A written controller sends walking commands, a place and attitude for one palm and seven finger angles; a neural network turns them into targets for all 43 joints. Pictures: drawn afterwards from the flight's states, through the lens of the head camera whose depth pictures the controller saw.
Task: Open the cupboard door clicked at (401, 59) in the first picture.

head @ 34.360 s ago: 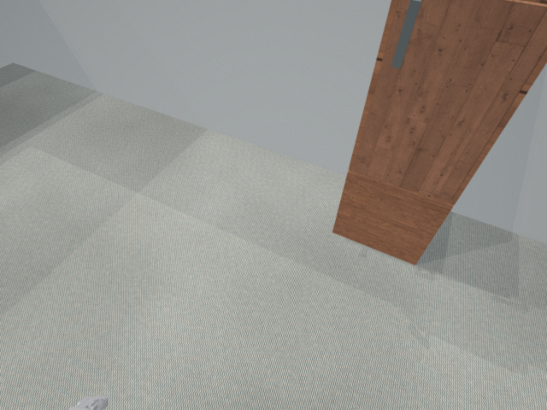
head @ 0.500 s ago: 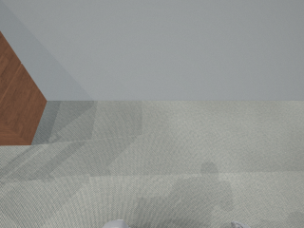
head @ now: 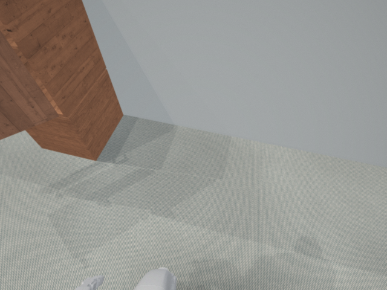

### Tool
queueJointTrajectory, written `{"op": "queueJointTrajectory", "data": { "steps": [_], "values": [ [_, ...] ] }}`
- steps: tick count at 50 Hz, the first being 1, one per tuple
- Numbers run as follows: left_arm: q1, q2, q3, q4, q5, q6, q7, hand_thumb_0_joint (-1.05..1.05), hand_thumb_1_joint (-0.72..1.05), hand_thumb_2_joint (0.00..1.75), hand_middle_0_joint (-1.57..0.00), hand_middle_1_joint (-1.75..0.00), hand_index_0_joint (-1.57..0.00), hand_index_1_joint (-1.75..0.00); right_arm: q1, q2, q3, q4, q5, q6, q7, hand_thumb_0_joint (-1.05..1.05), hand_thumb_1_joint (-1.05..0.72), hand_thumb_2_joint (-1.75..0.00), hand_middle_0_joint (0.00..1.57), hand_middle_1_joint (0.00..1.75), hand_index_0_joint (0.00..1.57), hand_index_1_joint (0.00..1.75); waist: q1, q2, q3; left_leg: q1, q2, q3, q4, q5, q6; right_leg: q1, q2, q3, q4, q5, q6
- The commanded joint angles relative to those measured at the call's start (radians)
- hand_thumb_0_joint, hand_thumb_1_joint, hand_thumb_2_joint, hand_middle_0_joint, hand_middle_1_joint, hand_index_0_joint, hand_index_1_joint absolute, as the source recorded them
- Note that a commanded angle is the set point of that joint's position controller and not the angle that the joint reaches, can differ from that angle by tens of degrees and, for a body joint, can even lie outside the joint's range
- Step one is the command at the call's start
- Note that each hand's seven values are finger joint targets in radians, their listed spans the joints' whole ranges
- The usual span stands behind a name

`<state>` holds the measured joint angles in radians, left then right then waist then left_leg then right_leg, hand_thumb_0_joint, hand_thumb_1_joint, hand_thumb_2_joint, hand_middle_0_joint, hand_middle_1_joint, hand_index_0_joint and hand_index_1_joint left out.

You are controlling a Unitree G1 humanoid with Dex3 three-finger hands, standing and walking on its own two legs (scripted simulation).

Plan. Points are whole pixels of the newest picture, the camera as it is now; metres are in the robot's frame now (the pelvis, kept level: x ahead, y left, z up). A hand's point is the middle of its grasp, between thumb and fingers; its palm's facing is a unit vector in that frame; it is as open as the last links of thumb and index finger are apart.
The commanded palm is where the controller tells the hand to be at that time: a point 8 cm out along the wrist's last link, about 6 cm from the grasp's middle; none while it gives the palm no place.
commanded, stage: turn to face it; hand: left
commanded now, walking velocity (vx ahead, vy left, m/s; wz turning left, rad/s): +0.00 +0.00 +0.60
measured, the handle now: out of the picture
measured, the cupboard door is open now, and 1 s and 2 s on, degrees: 48 48 48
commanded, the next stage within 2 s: take the last steps up to it in 0.84 s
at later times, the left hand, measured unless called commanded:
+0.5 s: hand out of the picture +0.07 +0.24 -0.15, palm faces +0.28 -0.92 -0.28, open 7.4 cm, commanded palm none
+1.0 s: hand out of the picture -0.02 +0.21 -0.17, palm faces +0.51 -0.83 -0.24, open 7.4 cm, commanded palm none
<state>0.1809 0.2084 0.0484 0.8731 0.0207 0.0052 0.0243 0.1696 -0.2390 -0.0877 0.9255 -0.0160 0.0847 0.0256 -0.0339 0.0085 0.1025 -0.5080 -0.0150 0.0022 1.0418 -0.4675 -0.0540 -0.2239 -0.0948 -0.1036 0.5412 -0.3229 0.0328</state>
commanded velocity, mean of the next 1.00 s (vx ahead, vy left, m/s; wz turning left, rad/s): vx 0.02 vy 0.01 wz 0.42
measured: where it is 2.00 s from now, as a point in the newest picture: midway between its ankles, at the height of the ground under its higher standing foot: (145, 280)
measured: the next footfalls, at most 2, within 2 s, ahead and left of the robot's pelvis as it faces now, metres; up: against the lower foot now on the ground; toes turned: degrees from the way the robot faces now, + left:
left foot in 0.14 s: +0.07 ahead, +0.13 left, +0.00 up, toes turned +10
right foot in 0.52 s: +0.15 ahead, -0.09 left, +0.00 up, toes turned +25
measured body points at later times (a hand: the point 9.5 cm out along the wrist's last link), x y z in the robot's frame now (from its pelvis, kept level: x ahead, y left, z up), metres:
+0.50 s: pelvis +0.03 +0.00 +0.00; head +0.07 +0.01 +0.44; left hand +0.06 +0.29 -0.13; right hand +0.16 -0.22 -0.15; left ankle +0.03 +0.13 -0.73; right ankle +0.06 -0.13 -0.73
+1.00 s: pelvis +0.04 +0.01 +0.00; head +0.07 +0.03 +0.44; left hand -0.04 +0.25 -0.16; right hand +0.25 -0.15 -0.14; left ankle +0.01 +0.13 -0.73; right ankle +0.09 -0.12 -0.71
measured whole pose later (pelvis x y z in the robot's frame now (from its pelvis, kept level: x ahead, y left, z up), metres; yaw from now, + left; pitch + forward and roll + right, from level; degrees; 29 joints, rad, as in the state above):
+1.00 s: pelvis +0.04 +0.01 +0.00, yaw +28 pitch +0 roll +0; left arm 0.22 0.23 0.06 0.99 0.01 0.04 0.01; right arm 0.13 -0.19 -0.03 0.94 -0.03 0.03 -0.01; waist 0.01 -0.01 0.08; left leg -0.30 0.00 -0.01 0.58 -0.27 0.00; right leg -0.34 -0.07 -0.06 0.81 -0.49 0.05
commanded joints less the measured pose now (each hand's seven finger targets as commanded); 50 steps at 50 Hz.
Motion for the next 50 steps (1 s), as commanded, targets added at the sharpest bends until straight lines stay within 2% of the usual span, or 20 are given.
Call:
{"op": "queueJointTrajectory", "data": {
  "steps": [1, 5, 6, 7, 8, 12, 20, 23, 24, 25, 26, 30, 35, 38, 39, 40, 41, 42, 47, 50],
  "values": [
    [0.084, 0.209, 0.052, -0.036, 0.006, -0.022, 0.006, 0.00, 0.90, 0.90, -0.20, -0.30, -0.20, -0.30, -0.118, -0.031, 0.007, -0.115, 0.008, -0.044, 0.009, 0.00, -0.90, -0.90, 0.20, 0.30, 0.20, 0.30, 0.073, -0.218, -0.136, 0.003, 0.027, 0.082, -0.212, -0.007, -0.009, 0.207, -0.247, 0.081, -0.092, 0.726, -0.129],
    [0.073, 0.237, 0.063, -0.028, -0.006, -0.015, -0.005, 0.00, 0.90, 0.90, -0.20, -0.30, -0.20, -0.30, -0.012, -0.076, 0.000, -0.093, 0.003, -0.057, 0.006, 0.00, -0.90, -0.90, 0.20, 0.30, 0.20, 0.30, 0.009, -0.154, -0.171, 0.291, -0.001, 0.108, -0.556, 0.258, 0.027, 0.075, -0.231, -0.013, 0.105, 0.635, -0.038],
    [0.073, 0.199, 0.059, -0.055, -0.012, -0.010, -0.011, 0.00, 0.90, 0.90, -0.20, -0.30, -0.20, -0.30, 0.054, -0.160, -0.021, -0.084, -0.005, -0.066, 0.001, 0.00, -0.90, -0.90, 0.20, 0.30, 0.20, 0.30, -0.026, 0.044, -0.231, 0.484, 0.155, -0.090, -0.595, 0.497, 0.102, -0.123, -0.161, -0.064, 0.293, 0.392, 0.027],
    [0.025, 0.131, 0.032, -0.097, -0.018, -0.008, -0.016, 0.00, 0.90, 0.90, -0.20, -0.30, -0.20, -0.30, 0.155, -0.260, -0.046, -0.075, -0.006, -0.069, -0.006, 0.00, -0.90, -0.90, 0.20, 0.30, 0.20, 0.30, -0.076, 0.307, -0.267, 0.587, 0.412, -0.426, -0.627, 0.889, 0.258, -0.343, -0.034, -0.054, 0.534, -0.311, 0.082],
    [-0.009, 0.140, 0.036, -0.120, -0.007, 0.008, -0.005, 0.00, 0.90, 0.90, -0.20, -0.30, -0.20, -0.30, 0.191, -0.288, -0.050, -0.055, -0.006, -0.061, -0.012, 0.00, -0.90, -0.90, 0.20, 0.30, 0.20, 0.30, -0.086, 0.195, -0.279, 0.518, 0.452, -0.423, -0.648, 0.669, 0.301, -0.343, -0.030, 0.056, 0.646, -0.357, 0.058],
    [-0.030, 0.121, 0.044, -0.063, -0.001, 0.022, -0.018, 0.00, 0.90, 0.90, -0.20, -0.30, -0.20, -0.30, 0.007, -0.190, -0.021, -0.091, -0.012, -0.072, -0.039, 0.00, -0.90, -0.90, 0.20, 0.30, 0.20, 0.30, 0.000, 0.182, -0.124, 0.271, 0.266, -0.300, -0.719, 0.345, 0.201, -0.327, -0.028, 0.111, 0.597, -0.117, 0.050],
    [-0.014, 0.101, 0.037, -0.062, -0.006, 0.019, -0.014, 0.00, 0.90, 0.90, -0.20, -0.30, -0.20, -0.30, 0.005, -0.190, -0.033, -0.082, -0.017, -0.059, -0.034, 0.00, -0.90, -0.90, 0.20, 0.30, 0.20, 0.30, 0.007, 0.159, -0.147, 0.240, 0.223, -0.342, -0.711, 0.312, 0.201, -0.158, 0.056, 0.078, 0.250, -0.109, 0.031],
    [0.074, 0.120, 0.044, -0.041, -0.010, 0.005, -0.009, 0.00, 0.90, 0.90, -0.20, -0.30, -0.20, -0.30, -0.034, -0.170, -0.032, -0.092, -0.008, -0.055, -0.030, 0.00, -0.90, -0.90, 0.20, 0.30, 0.20, 0.30, 0.054, 0.128, -0.176, 0.141, 0.167, -0.329, -0.634, 0.337, 0.155, 0.065, 0.074, 0.071, -0.023, 0.034, 0.019],
    [0.104, 0.162, 0.054, -0.035, -0.005, -0.003, -0.002, 0.00, 0.90, 0.90, -0.20, -0.30, -0.20, -0.30, -0.038, -0.137, -0.028, -0.100, 0.000, -0.052, -0.025, 0.00, -0.90, -0.90, 0.20, 0.30, 0.20, 0.30, 0.072, 0.025, -0.175, 0.042, 0.105, -0.279, -0.549, 0.237, 0.108, 0.174, -0.010, 0.158, -0.167, 0.017, -0.006],
    [0.113, 0.239, 0.071, -0.037, 0.009, -0.010, 0.006, 0.00, 0.90, 0.90, -0.20, -0.30, -0.20, -0.30, -0.027, -0.079, -0.020, -0.117, 0.006, -0.054, -0.018, 0.00, -0.90, -0.90, 0.20, 0.30, 0.20, 0.30, 0.081, -0.218, -0.156, -0.115, -0.028, -0.120, -0.349, 0.038, 0.036, 0.233, -0.245, 0.406, -0.278, -0.054, -0.101],
    [0.082, 0.273, 0.067, -0.052, 0.010, -0.007, 0.004, 0.00, 0.90, 0.90, -0.20, -0.30, -0.20, -0.30, -0.039, -0.086, -0.018, -0.131, -0.001, -0.055, -0.011, 0.00, -0.90, -0.90, 0.20, 0.30, 0.20, 0.30, 0.081, -0.283, -0.132, -0.089, -0.045, -0.039, -0.097, -0.116, 0.023, 0.110, -0.393, 0.474, -0.324, -0.010, -0.192],
    [0.019, 0.162, 0.039, -0.049, 0.002, -0.019, 0.009, 0.00, 0.90, 0.90, -0.20, -0.30, -0.20, -0.30, -0.056, -0.056, -0.007, -0.086, 0.000, -0.037, -0.004, 0.00, -0.90, -0.90, 0.20, 0.30, 0.20, 0.30, 0.034, -0.218, -0.084, -0.067, 0.031, -0.013, 0.059, -0.021, 0.001, 0.087, -0.234, 0.177, -0.184, 0.500, -0.158],
    [0.115, 0.210, 0.053, 0.006, 0.008, -0.024, 0.005, 0.00, 0.90, 0.90, -0.20, -0.30, -0.20, -0.30, -0.092, -0.015, 0.018, -0.074, 0.010, -0.051, -0.003, 0.00, -0.90, -0.90, 0.20, 0.30, 0.20, 0.30, 0.074, -0.213, -0.144, 0.073, 0.001, 0.083, -0.306, 0.008, 0.004, 0.198, -0.232, 0.118, -0.083, 0.731, -0.133],
    [0.101, 0.206, 0.051, 0.027, -0.004, -0.021, -0.001, 0.00, 0.90, 0.90, -0.20, -0.30, -0.20, -0.30, -0.014, -0.041, 0.018, -0.041, 0.006, -0.065, -0.009, 0.00, -0.90, -0.90, 0.20, 0.30, 0.20, 0.30, 0.023, -0.184, -0.167, 0.292, -0.007, 0.087, -0.589, 0.247, 0.028, 0.104, -0.189, 0.060, 0.035, 0.646, -0.054],
    [0.097, 0.177, 0.046, 0.013, -0.014, -0.018, -0.005, 0.00, 0.90, 0.90, -0.20, -0.30, -0.20, -0.30, 0.027, -0.107, 0.005, -0.031, -0.001, -0.076, -0.015, 0.00, -0.90, -0.90, 0.20, 0.30, 0.20, 0.30, 0.001, -0.037, -0.213, 0.456, 0.108, -0.020, -0.624, 0.485, 0.074, -0.031, -0.142, 0.012, 0.151, 0.495, -0.001],
    [0.103, 0.113, 0.030, -0.016, -0.018, -0.013, -0.007, 0.00, 0.90, 0.90, -0.20, -0.30, -0.20, -0.30, 0.090, -0.193, -0.015, -0.025, -0.008, -0.081, -0.023, 0.00, -0.90, -0.90, 0.20, 0.30, 0.20, 0.30, -0.021, 0.222, -0.253, 0.584, 0.349, -0.307, -0.607, 0.870, 0.207, -0.235, -0.037, -0.035, 0.331, -0.060, 0.057],
    [0.065, 0.097, 0.018, -0.033, -0.011, -0.002, -0.001, 0.00, 0.90, 0.90, -0.20, -0.30, -0.20, -0.30, 0.119, -0.223, -0.018, -0.015, -0.006, -0.070, -0.030, 0.00, -0.90, -0.90, 0.20, 0.30, 0.20, 0.30, -0.039, 0.233, -0.244, 0.499, 0.422, -0.316, -0.634, 0.867, 0.288, -0.229, -0.012, 0.033, 0.455, -0.346, 0.045],
    [0.025, 0.103, 0.020, -0.026, -0.007, 0.013, 0.005, 0.00, 0.90, 0.90, -0.20, -0.30, -0.20, -0.30, 0.103, -0.201, -0.012, -0.013, -0.011, -0.074, -0.038, 0.00, -0.90, -0.90, 0.20, 0.30, 0.20, 0.30, -0.032, 0.211, -0.207, 0.434, 0.381, -0.315, -0.649, 0.742, 0.282, -0.248, -0.010, 0.067, 0.514, -0.326, 0.037],
    [0.059, 0.069, 0.019, 0.043, -0.009, 0.019, -0.017, 0.00, 0.90, 0.90, -0.20, -0.30, -0.20, -0.30, -0.028, -0.152, 0.005, -0.032, -0.016, -0.074, -0.055, 0.00, -0.90, -0.90, 0.20, 0.30, 0.20, 0.30, 0.028, 0.157, -0.140, 0.262, 0.260, -0.207, -0.669, 0.531, 0.213, -0.107, 0.022, 0.052, 0.295, -0.201, 0.020],
    [0.180, 0.070, 0.026, 0.091, 0.000, 0.002, -0.025, 0.00, 0.90, 0.90, -0.20, -0.30, -0.20, -0.30, -0.063, -0.134, 0.005, -0.031, -0.008, -0.061, -0.043, 0.00, -0.90, -0.90, 0.20, 0.30, 0.20, 0.30, 0.080, 0.117, -0.125, 0.095, 0.158, -0.152, -0.643, 0.018, 0.138, 0.109, 0.058, 0.004, 0.003, -0.040, 0.009]
  ]
}}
